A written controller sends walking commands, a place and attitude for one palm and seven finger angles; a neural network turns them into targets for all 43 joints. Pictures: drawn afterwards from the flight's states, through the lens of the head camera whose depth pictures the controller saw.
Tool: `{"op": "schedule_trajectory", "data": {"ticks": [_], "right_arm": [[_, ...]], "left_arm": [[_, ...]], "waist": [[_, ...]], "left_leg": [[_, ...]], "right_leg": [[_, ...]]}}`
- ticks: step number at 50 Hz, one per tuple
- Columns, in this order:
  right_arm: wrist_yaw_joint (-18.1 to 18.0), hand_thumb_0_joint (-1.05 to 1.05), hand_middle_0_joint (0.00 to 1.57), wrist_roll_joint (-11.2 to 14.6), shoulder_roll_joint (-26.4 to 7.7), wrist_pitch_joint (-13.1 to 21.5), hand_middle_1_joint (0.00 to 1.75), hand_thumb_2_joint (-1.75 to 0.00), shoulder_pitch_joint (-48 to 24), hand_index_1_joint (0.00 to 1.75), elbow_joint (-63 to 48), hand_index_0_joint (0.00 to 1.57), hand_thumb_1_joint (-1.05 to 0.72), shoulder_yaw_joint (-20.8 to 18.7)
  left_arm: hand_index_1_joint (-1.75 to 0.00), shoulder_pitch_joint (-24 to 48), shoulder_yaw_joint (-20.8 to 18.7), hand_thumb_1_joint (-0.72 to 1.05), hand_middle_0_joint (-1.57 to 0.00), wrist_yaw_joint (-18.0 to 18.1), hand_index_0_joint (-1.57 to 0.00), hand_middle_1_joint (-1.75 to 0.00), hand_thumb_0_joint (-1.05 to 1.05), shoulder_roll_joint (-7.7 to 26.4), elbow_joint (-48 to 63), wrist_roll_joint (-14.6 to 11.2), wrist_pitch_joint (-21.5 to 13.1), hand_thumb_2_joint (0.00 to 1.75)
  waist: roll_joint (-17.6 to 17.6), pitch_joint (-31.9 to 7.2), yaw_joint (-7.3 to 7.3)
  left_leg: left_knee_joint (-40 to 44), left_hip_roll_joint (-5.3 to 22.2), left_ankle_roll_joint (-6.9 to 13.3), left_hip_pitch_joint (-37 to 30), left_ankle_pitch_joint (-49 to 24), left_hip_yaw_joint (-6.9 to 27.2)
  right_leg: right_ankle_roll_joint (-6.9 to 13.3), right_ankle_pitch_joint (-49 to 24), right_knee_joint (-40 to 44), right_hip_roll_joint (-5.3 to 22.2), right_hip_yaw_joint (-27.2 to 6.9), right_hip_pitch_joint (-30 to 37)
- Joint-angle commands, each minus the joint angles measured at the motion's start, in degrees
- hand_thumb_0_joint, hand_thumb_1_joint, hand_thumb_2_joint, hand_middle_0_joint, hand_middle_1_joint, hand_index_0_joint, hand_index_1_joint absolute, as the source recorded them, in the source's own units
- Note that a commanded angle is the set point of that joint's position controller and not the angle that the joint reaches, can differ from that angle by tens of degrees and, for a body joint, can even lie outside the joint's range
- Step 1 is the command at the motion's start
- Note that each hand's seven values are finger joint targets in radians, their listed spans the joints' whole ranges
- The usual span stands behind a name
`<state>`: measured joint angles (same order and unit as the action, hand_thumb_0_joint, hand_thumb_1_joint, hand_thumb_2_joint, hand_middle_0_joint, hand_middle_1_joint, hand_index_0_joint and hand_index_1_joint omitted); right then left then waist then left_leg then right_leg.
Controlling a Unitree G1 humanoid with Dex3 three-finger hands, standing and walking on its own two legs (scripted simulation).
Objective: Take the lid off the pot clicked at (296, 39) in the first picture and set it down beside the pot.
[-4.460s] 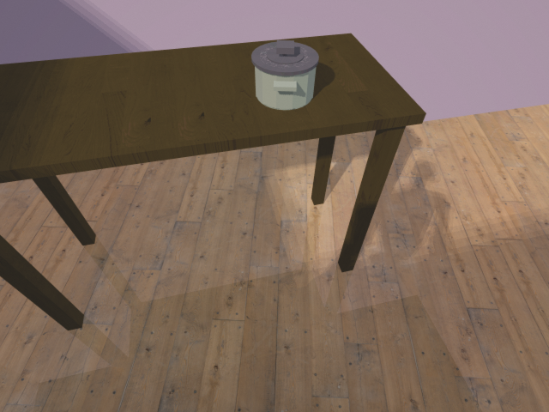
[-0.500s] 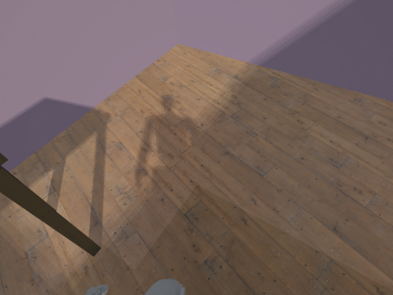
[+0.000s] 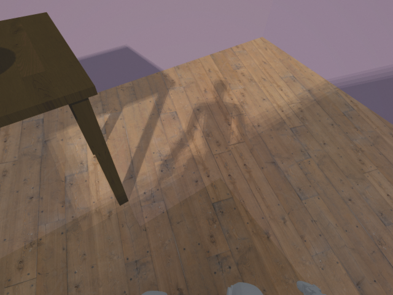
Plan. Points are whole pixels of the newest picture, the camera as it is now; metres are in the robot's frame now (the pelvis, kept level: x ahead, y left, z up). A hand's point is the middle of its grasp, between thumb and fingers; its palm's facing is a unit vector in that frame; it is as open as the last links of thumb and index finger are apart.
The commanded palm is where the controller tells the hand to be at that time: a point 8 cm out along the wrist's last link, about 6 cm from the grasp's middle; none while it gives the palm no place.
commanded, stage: turn to face it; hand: left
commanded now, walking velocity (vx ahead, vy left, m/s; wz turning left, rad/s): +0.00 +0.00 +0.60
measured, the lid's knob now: out of the picture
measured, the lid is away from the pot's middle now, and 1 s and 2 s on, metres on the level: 0.00 0.00 0.00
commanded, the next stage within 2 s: take the last steps up to it in 1.04 s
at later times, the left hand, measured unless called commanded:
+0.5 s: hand out of the picture +0.03 +0.16 -0.13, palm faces +0.31 -0.90 -0.31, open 7.4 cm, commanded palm none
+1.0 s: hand out of the picture -0.09 +0.20 -0.16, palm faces +0.57 -0.78 -0.26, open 7.4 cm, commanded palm none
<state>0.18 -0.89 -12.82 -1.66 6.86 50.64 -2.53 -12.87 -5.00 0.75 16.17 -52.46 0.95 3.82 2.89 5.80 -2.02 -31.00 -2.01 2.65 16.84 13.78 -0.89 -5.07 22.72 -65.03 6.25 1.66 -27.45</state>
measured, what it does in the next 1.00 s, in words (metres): steps on the spot, turning left: right foot, then left foot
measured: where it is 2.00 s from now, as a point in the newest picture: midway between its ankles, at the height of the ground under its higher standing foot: outside the picture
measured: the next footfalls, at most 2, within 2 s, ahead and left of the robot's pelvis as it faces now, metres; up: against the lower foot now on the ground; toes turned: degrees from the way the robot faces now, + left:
right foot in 0.28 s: +0.05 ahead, -0.15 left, +0.00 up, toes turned +10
left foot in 0.74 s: -0.01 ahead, +0.09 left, +0.00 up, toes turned +32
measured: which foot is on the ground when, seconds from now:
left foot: down 0.00-0.28, up 0.30-0.72, down 0.74-1.00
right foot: up 0.00-0.26, down 0.28-0.74, up 0.76-1.00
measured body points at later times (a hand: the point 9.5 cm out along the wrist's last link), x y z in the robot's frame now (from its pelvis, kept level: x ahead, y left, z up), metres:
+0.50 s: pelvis +0.00 -0.06 +0.01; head +0.05 -0.08 +0.46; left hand +0.01 +0.20 -0.11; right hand +0.13 -0.30 -0.15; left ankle -0.05 +0.09 -0.64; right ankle +0.01 -0.16 -0.73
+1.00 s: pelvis -0.01 -0.02 +0.01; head +0.00 +0.02 +0.46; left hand -0.12 +0.24 -0.14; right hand +0.21 -0.16 -0.12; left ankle -0.05 +0.06 -0.73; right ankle +0.06 -0.16 -0.66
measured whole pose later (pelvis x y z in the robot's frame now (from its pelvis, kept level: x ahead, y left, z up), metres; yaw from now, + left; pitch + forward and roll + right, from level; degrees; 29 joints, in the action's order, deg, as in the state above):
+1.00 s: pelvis -0.01 -0.02 +0.01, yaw +32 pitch -1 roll -1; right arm -0.3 -0.8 -11.6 -1.3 8.0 52.1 -1.5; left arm -13.0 -3.8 0.9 15.2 -53.0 0.8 3.5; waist 1.7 4.3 -1.9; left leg -26.3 -2.0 3.2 12.6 12.9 -0.5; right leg -5.0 21.0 -60.0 5.6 1.3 -26.5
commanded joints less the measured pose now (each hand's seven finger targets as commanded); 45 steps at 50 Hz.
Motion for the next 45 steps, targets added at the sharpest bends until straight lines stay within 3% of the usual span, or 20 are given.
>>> {"op": "schedule_trajectory", "data": {"ticks": [1, 8, 12, 13, 14, 15, 16, 17, 20, 25, 31, 33, 35, 36, 37, 38, 39, 40, 42, 45], "right_arm": [[-0.59, 0.00, 0.20, 0.13, -12.15, 0.90, 0.30, -0.90, 1.29, 0.30, -3.79, 0.20, -0.90, -3.47], [-0.48, 0.00, 0.20, -0.39, -12.87, 0.10, 0.30, -0.90, 3.64, 0.30, -2.94, 0.20, -0.90, -4.49], [-0.39, 0.00, 0.20, 0.18, -12.11, -0.23, 0.30, -0.90, 0.95, 0.30, -3.99, 0.20, -0.90, -4.72], [-0.17, 0.00, 0.20, 0.63, -9.33, -0.28, 0.30, -0.90, 1.40, 0.30, -4.31, 0.20, -0.90, -4.47], [-0.07, 0.00, 0.20, 0.87, -5.04, -0.15, 0.30, -0.90, 2.11, 0.30, -5.46, 0.20, -0.90, -3.78], [-0.02, 0.00, 0.20, -0.08, -7.83, -0.08, 0.30, -0.90, 1.07, 0.30, -5.72, 0.20, -0.90, -4.22], [0.35, 0.00, 0.20, -0.33, -8.22, -0.50, 0.30, -0.90, 1.65, 0.30, -4.92, 0.20, -0.90, -4.40], [0.59, 0.00, 0.20, -0.30, -7.46, -1.02, 0.30, -0.90, 2.80, 0.30, -3.81, 0.20, -0.90, -4.53], [1.40, 0.00, 0.20, -0.23, -6.39, -1.06, 0.30, -0.90, 4.40, 0.30, -1.87, 0.20, -0.90, -3.77], [1.49, 0.00, 0.20, 0.06, -5.12, -1.61, 0.30, -0.90, -1.48, 0.30, -2.95, 0.20, -0.90, -2.95], [1.55, 0.00, 0.20, 0.41, -4.33, -0.79, 0.30, -0.90, -4.52, 0.30, -3.85, 0.20, -0.90, -1.88], [1.33, 0.00, 0.20, 0.52, -4.38, -0.34, 0.30, -0.90, -3.10, 0.30, -3.69, 0.20, -0.90, -1.76], [1.03, 0.00, 0.20, 0.21, -6.29, 0.34, 0.30, -0.90, 2.25, 0.30, -2.46, 0.20, -0.90, -2.16], [0.77, 0.00, 0.20, -0.15, -10.35, 0.97, 0.30, -0.90, 6.72, 0.30, -1.41, 0.20, -0.90, -3.19], [0.35, 0.00, 0.20, 0.08, -17.08, 1.27, 0.30, -0.90, 10.97, 0.30, -1.23, 0.20, -0.90, -4.95], [-0.09, 0.00, 0.20, 0.60, -17.90, 0.53, 0.30, -0.90, 13.77, 0.30, 0.11, 0.20, -0.90, -4.88], [-0.31, 0.00, 0.20, 0.27, -15.54, 0.46, 0.30, -0.90, 11.35, 0.30, 0.07, 0.20, -0.90, -4.11], [-0.89, 0.00, 0.20, 0.04, -13.61, 0.72, 0.30, -0.90, 7.83, 0.30, -0.78, 0.20, -0.90, -3.58], [-1.11, 0.00, 0.20, 0.02, -10.56, 0.86, 0.30, -0.90, 1.30, 0.30, -2.42, 0.20, -0.90, -2.20], [-1.09, 0.00, 0.20, 0.25, -10.09, 1.34, 0.30, -0.90, 1.71, 0.30, -2.26, 0.20, -0.90, -1.86]], "left_arm": [[-0.30, -0.55, -0.76, 0.90, -0.20, 0.08, -0.20, -0.30, 0.00, 4.57, 4.43, 0.19, -1.38, 0.90], [-0.30, 2.79, -0.25, 0.90, -0.20, 0.52, -0.20, -0.30, 0.00, 3.56, 7.24, -0.28, -1.99, 0.90], [-0.30, -3.31, -0.56, 0.90, -0.20, 0.91, -0.20, -0.30, 0.00, 4.64, 6.26, -0.69, -3.00, 0.90], [-0.30, -5.32, -1.23, 0.90, -0.20, 1.25, -0.20, -0.30, 0.00, 7.07, 6.01, -0.34, -3.56, 0.90], [-0.30, -5.22, -2.21, 0.90, -0.20, 1.62, -0.20, -0.30, 0.00, 12.69, 6.56, 0.59, -3.93, 0.90], [-0.30, -3.44, -1.66, 0.90, -0.20, 1.76, -0.20, -0.30, 0.00, 12.74, 7.38, 0.21, -3.60, 0.90], [-0.30, 0.30, -1.10, 0.90, -0.20, 1.88, -0.20, -0.30, 0.00, 9.59, 8.00, 0.20, -3.82, 0.90], [-0.30, 2.83, -1.01, 0.90, -0.20, 2.01, -0.20, -0.30, 0.00, 7.80, 8.46, -0.01, -3.91, 0.90], [-0.30, 2.07, 0.30, 0.90, -0.20, 1.49, -0.20, -0.30, 0.00, 4.88, 8.12, -0.12, -4.63, 0.90], [-0.30, -4.40, -0.32, 0.90, -0.20, 1.52, -0.20, -0.30, 0.00, 7.05, 5.68, 0.21, -4.34, 0.90], [-0.30, -5.97, -0.90, 0.90, -0.20, 1.28, -0.20, -0.30, 0.00, 8.37, 4.73, 0.61, -3.70, 0.90], [-0.30, -5.63, -1.30, 0.90, -0.20, 1.24, -0.20, -0.30, 0.00, 8.98, 4.28, 0.72, -3.45, 0.90], [-0.30, -4.64, -1.42, 0.90, -0.20, 0.99, -0.20, -0.30, 0.00, 8.95, 3.93, 0.08, -3.40, 0.90], [-0.30, -5.06, -1.08, 0.90, -0.20, 0.69, -0.20, -0.30, 0.00, 7.33, 4.47, -0.42, -3.31, 0.90], [-0.30, -3.35, 0.19, 0.90, -0.20, 0.32, -0.20, -0.30, 0.00, 3.24, 6.91, -0.71, -3.33, 0.90], [-0.30, -0.28, 0.56, 0.90, -0.20, 0.99, -0.20, -0.30, 0.00, 3.59, 7.78, -0.23, -2.48, 0.90], [-0.30, 0.45, 0.33, 0.90, -0.20, 1.20, -0.20, -0.30, 0.00, 3.94, 7.44, 0.02, -2.09, 0.90], [-0.30, 1.35, 0.09, 0.90, -0.20, 1.12, -0.20, -0.30, 0.00, 3.40, 6.21, 0.04, -1.98, 0.90], [-0.30, -1.27, -0.08, 0.90, -0.20, 0.40, -0.20, -0.30, 0.00, 4.11, 3.78, 0.10, -1.64, 0.90], [-0.30, -3.09, 0.30, 0.90, -0.20, 0.14, -0.20, -0.30, 0.00, 3.51, 2.19, 0.11, -1.34, 0.90]], "waist": [[-9.77, -6.97, 2.13], [-12.82, -8.04, 3.51], [-11.11, -11.00, 0.33], [-3.54, -12.30, -0.70], [14.57, -10.39, -1.01], [11.01, -8.55, -0.67], [6.27, -6.06, 1.50], [8.15, -5.73, 2.92], [7.49, -4.57, 3.19], [7.11, -4.48, -0.02], [9.78, -5.95, -1.20], [9.72, -7.06, -0.70], [6.76, -9.98, 2.53], [-1.73, -13.78, 4.88], [-20.19, -15.64, 7.18], [-16.06, -16.05, 8.13], [-12.39, -13.11, 6.65], [-16.10, -10.00, 5.75], [-14.43, -6.20, 2.31], [-9.99, -5.60, 1.51]], "left_leg": [[14.70, 12.94, 6.42, -4.33, -5.83, 16.64], [11.93, 12.51, 7.26, -4.39, -7.74, 23.71], [5.33, 9.00, 4.11, 2.02, -10.16, 23.83], [-1.10, 5.04, 0.79, 9.20, -2.18, 20.43], [-15.52, -3.51, -4.73, 20.67, 14.74, 6.85], [-26.95, -1.31, -4.68, 19.80, 19.98, 6.85], [-33.16, 0.58, -4.34, 19.03, 15.88, 8.51], [-36.20, 1.12, -4.59, 18.97, 13.64, 7.59], [-38.68, 2.22, -6.49, 18.78, 8.35, 3.15], [-31.42, 3.11, -7.29, 17.29, 9.69, -0.21], [-16.13, 2.66, -5.71, 9.90, 10.97, -4.31], [-9.93, 2.14, -4.81, 4.91, 9.97, -5.36], [3.67, 1.51, -3.61, -5.09, -0.41, -5.44], [8.06, 7.45, -0.90, -18.11, -12.89, 1.35], [8.57, 24.01, 6.54, -27.09, -39.26, 22.61], [6.83, 26.94, 11.36, -24.74, -49.67, 22.66], [7.86, 24.60, 11.17, -19.59, -40.42, 17.37], [9.20, 21.06, 9.92, -15.16, -34.89, 16.93], [11.57, 16.43, 7.12, -8.08, -26.28, 11.95], [13.38, 14.17, 6.17, -6.70, -23.58, 10.31]], "right_leg": [[-0.74, -2.04, 4.74, -0.38, -2.24, -1.52], [0.17, 1.74, 19.79, -4.11, -2.17, 3.99], [1.20, -6.44, 37.37, -5.52, -1.78, 18.52], [2.83, -6.40, 46.63, 0.72, -7.21, 26.83], [8.84, -4.76, 52.43, 17.32, -24.39, 30.50], [12.49, -9.85, 51.69, 22.12, -24.89, 22.01], [12.74, -10.20, 50.99, 18.65, -18.91, 17.59], [11.46, -13.67, 49.95, 15.71, -15.68, 17.25], [11.06, -32.42, 44.51, 10.71, -4.08, 21.27], [11.97, -38.02, 43.11, 12.61, -0.77, 25.47], [11.97, -43.01, 40.00, 13.80, 2.21, 26.25], [11.23, -42.30, 37.63, 14.61, 3.02, 24.71], [7.89, -40.14, 29.09, 12.77, 6.48, 22.12], [4.66, -29.99, 17.86, 10.09, 8.52, 12.60], [0.00, 12.18, 5.12, 1.21, 8.23, -4.94], [0.56, 17.02, -0.09, 0.96, 1.32, -6.51], [0.96, 14.08, -1.94, 1.90, 0.05, -5.61], [0.74, 10.21, -2.36, 1.89, -0.82, -5.98], [0.44, 1.78, -2.87, 1.63, -1.66, -3.22], [-0.10, -2.16, 0.81, 0.18, -0.74, -0.93]]}}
